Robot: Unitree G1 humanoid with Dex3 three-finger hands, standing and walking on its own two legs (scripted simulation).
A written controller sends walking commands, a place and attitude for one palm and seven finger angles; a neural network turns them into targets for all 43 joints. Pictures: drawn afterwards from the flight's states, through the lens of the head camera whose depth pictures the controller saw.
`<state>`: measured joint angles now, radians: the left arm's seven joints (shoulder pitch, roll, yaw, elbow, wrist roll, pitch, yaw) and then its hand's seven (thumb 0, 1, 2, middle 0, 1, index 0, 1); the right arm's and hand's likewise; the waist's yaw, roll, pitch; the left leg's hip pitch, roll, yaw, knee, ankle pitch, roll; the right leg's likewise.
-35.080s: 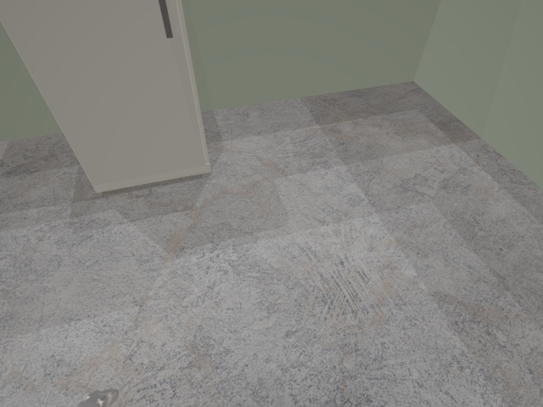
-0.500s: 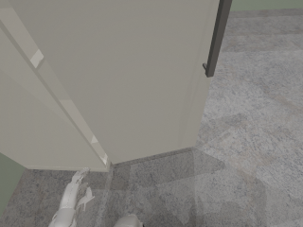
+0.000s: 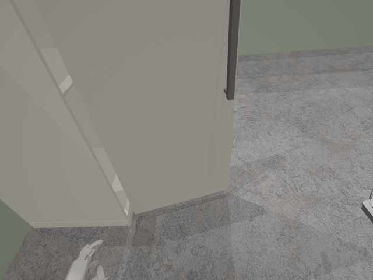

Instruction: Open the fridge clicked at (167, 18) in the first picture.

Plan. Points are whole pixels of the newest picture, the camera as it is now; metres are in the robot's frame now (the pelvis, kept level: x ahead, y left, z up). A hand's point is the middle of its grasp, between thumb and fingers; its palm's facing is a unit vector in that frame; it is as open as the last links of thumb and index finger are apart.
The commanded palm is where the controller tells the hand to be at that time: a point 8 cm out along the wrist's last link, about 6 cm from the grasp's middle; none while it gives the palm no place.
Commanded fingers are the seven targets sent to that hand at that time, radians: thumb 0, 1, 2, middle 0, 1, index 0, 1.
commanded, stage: stop stepping back and stand still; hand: right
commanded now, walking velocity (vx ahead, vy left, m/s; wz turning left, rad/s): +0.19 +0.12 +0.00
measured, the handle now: (229, 52) +0.76 -0.13 +0.18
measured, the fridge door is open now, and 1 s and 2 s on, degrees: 75 75 75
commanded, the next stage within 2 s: let the arm hang, fingers relaxed in 0.58 s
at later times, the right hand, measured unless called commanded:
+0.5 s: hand (357, 224) +0.18 -0.25 +0.14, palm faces +0.45 +0.83 -0.33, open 7.4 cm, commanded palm +0.12 -0.29 +0.19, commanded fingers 0.00 -0.90 -0.90 0.20 0.30 0.20 0.30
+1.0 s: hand out of the picture +0.07 -0.18 -0.16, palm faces +0.14 +0.98 -0.15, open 6.9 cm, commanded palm none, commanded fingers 0.00 -0.90 -0.90 0.20 0.30 0.20 0.30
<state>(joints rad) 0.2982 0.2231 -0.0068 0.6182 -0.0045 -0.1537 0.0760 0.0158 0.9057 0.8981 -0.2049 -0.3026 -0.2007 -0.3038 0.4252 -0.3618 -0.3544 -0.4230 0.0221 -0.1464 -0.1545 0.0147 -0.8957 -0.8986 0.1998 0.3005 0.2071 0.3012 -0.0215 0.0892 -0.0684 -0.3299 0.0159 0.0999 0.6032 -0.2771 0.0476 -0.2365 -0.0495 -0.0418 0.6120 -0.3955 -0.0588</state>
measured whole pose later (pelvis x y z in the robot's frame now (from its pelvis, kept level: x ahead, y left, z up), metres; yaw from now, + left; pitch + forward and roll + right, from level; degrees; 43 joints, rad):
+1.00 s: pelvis +0.01 -0.01 +0.00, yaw -5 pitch +0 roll +0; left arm 0.28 0.19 -0.02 0.88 0.04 0.02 -0.01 0.01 0.91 0.90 -0.20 -0.30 -0.20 -0.30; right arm 0.29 -0.16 -0.04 0.78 0.00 0.06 -0.02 -0.03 -1.00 -0.90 0.20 0.30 0.21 0.30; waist 0.01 0.05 0.05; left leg -0.31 0.06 0.09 0.59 -0.29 -0.01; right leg -0.31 -0.04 -0.06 0.60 -0.30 0.00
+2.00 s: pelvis +0.06 -0.03 +0.02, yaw -2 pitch +0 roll +0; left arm 0.28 0.14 0.00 1.11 0.01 0.00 0.03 0.01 0.91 0.90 -0.20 -0.30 -0.20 -0.30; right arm 0.25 -0.15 -0.01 1.11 -0.01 0.00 -0.03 0.00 -0.91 -0.90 0.19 0.30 0.20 0.30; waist 0.01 0.00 0.06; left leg -0.15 0.07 0.04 0.42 -0.26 -0.04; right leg -0.12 -0.02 -0.12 0.41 -0.28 -0.01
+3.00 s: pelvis +0.05 -0.02 +0.02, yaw -2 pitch +0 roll +0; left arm 0.29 0.13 0.01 1.13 0.01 0.00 0.03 0.00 0.91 0.90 -0.20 -0.30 -0.20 -0.30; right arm 0.26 -0.15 -0.01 1.13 -0.01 0.00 -0.04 0.01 -0.92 -0.90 0.19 0.30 0.20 0.30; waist 0.01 0.00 0.06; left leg -0.15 0.06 0.04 0.40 -0.24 -0.03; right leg -0.12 -0.03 -0.12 0.39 -0.26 -0.01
